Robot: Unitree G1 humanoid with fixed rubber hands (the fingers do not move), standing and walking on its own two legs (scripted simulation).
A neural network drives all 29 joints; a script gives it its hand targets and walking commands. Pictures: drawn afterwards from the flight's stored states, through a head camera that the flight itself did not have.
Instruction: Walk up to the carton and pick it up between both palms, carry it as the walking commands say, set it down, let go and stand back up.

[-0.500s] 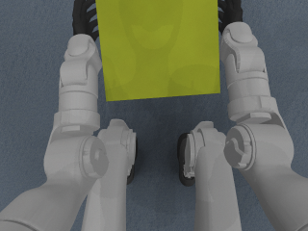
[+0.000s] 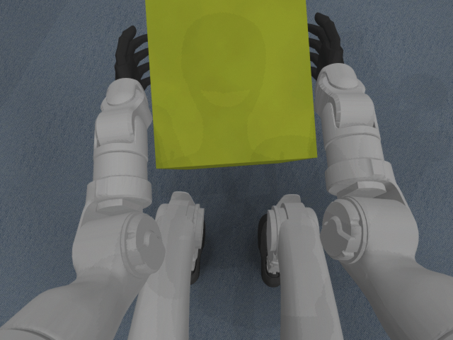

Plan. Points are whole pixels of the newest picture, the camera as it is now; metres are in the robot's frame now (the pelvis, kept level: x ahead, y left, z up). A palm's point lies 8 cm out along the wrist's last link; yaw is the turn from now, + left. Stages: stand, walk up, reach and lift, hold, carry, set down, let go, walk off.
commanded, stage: reach and lift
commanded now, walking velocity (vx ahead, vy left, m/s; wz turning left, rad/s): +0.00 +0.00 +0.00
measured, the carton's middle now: (229, 92) +0.50 +0.01 -0.15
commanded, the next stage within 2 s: none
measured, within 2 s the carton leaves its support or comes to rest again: neither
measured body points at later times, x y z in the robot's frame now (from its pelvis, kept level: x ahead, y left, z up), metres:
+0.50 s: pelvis +0.01 +0.00 +0.06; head +0.24 -0.01 +0.44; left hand +0.48 +0.17 +0.00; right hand +0.50 -0.14 +0.00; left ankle +0.11 +0.13 -0.45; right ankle +0.11 -0.11 -0.45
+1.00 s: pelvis +0.03 +0.00 +0.12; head +0.22 -0.01 +0.53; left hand +0.46 +0.17 +0.07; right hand +0.48 -0.14 +0.07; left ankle +0.11 +0.13 -0.45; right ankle +0.11 -0.11 -0.45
